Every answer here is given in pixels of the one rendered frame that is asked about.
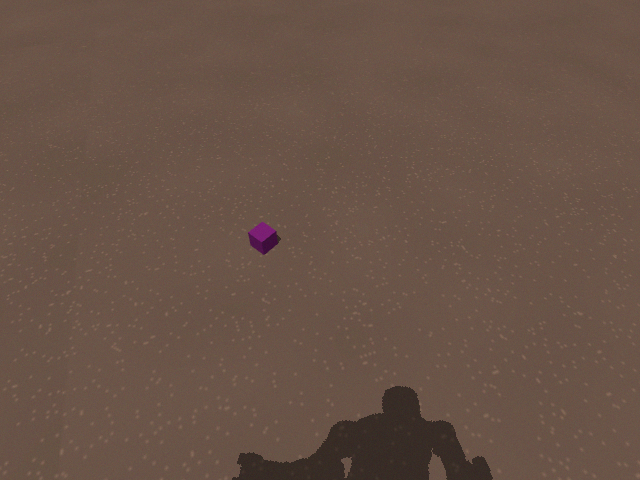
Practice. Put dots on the cube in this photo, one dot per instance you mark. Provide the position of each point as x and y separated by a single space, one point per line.
263 238

